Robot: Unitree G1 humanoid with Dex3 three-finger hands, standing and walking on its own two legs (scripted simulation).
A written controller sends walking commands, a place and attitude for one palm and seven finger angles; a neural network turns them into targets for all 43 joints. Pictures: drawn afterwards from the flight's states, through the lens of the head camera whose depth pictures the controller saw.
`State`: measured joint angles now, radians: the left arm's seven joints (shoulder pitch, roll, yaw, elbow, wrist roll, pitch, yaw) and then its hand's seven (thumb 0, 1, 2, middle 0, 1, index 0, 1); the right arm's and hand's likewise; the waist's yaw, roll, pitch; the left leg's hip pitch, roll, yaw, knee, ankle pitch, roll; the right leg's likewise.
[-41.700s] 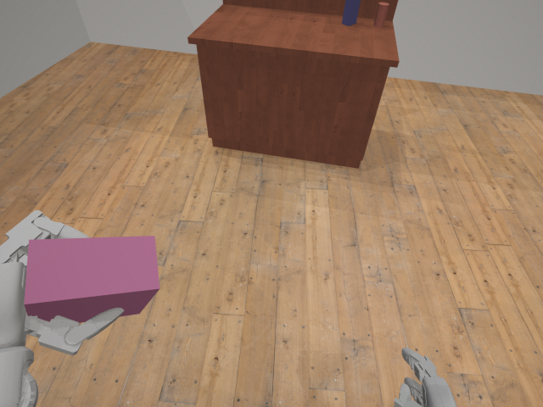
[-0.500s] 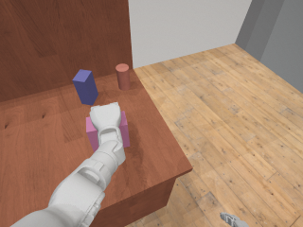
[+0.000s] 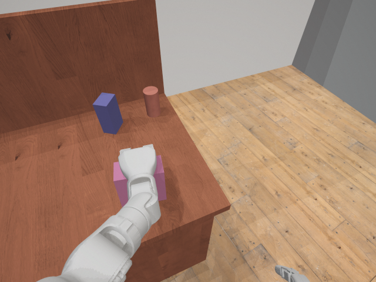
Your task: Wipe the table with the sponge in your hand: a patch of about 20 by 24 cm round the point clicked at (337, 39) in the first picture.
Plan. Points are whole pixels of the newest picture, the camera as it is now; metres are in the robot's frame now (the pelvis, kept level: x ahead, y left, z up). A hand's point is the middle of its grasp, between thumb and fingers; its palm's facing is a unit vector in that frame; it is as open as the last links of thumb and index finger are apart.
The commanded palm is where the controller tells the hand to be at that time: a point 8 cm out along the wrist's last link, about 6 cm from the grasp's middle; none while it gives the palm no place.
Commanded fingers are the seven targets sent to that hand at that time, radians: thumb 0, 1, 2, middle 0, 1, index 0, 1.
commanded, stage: wipe back along the third lane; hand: left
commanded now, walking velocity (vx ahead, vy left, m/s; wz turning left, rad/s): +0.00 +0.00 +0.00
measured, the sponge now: (142, 186) +0.37 +0.15 -0.05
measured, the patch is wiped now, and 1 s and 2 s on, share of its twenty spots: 0.90 0.90 0.90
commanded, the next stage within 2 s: slide back across to the middle lane in 1.18 s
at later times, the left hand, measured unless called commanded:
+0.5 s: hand (148, 186) +0.34 +0.12 -0.01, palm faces -0.06 -0.03 -1.00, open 10.4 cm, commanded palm +0.28 +0.11 +0.02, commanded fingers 0.00 0.10 1.30 -1.20 -1.60 -1.20 -1.60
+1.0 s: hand (149, 193) +0.32 +0.12 -0.01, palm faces -0.05 -0.06 -1.00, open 10.4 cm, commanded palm +0.28 +0.11 +0.02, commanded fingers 0.00 0.10 1.30 -1.20 -1.60 -1.20 -1.60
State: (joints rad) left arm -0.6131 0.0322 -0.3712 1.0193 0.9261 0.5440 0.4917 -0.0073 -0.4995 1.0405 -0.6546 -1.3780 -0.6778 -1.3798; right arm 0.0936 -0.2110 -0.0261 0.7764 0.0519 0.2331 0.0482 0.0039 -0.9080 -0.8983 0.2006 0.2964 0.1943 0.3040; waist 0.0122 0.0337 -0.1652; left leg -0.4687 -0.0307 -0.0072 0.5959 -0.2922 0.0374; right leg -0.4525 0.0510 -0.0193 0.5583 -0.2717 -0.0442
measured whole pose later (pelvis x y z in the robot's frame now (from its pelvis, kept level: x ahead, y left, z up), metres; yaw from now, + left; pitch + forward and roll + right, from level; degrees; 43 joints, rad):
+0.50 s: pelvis +0.00 -0.02 +0.00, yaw +0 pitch +7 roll +0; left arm -0.46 0.03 -0.44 0.86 0.92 0.57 0.48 -0.01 -0.49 1.04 -0.64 -1.39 -0.67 -1.39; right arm 0.06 -0.22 -0.03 0.75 0.07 0.24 0.06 0.01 -0.91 -0.90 0.20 0.30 0.19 0.30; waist 0.05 0.05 -0.16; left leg -0.40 -0.02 -0.01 0.56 -0.29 0.01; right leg -0.40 0.06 -0.02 0.55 -0.28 -0.07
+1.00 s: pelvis +0.00 -0.02 +0.00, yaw -1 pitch +6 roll +0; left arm -0.35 0.04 -0.45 0.69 0.96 0.60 0.42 -0.01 -0.50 1.04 -0.65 -1.38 -0.68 -1.38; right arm 0.01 -0.23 -0.01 0.71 0.07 0.25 0.04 0.01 -0.91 -0.90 0.20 0.30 0.19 0.30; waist 0.05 0.03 -0.15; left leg -0.38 -0.02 0.00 0.57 -0.29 0.01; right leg -0.38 0.06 -0.01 0.57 -0.28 -0.07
